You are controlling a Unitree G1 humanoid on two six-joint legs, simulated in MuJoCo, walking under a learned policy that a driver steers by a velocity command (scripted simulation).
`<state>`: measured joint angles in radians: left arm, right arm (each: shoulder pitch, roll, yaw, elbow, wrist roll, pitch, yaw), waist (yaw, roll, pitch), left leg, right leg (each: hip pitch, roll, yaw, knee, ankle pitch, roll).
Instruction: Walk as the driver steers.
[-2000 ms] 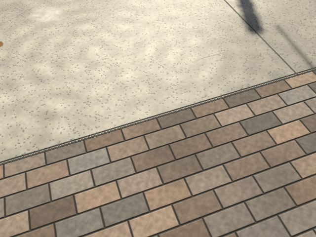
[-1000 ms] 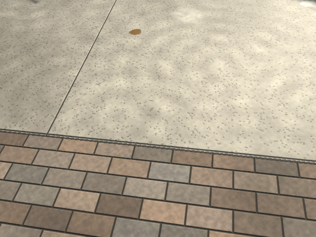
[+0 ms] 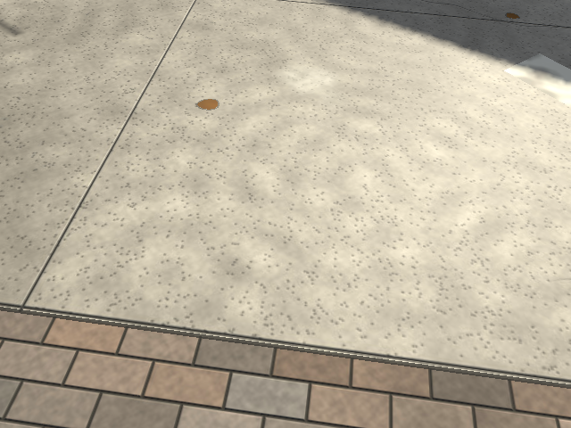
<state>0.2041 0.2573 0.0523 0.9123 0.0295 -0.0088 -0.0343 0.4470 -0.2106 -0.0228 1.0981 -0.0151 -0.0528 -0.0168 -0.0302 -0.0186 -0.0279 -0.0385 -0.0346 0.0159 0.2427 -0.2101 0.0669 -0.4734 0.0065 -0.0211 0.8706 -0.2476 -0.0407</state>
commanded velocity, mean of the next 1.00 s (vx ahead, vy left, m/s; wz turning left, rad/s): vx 0.29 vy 0.00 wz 0.00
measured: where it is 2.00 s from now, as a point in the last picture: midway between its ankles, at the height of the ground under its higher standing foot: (320, 323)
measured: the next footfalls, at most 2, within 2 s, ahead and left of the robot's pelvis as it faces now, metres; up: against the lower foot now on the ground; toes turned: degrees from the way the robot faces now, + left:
right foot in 0.28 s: +0.25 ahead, -0.13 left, +0.00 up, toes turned -5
left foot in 0.76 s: +0.24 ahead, +0.05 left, +0.00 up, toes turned +2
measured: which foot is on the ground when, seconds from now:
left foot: down 0.00-0.28, up 0.30-0.74, down 0.76-1.00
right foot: up 0.00-0.26, down 0.28-0.76, up 0.78-1.00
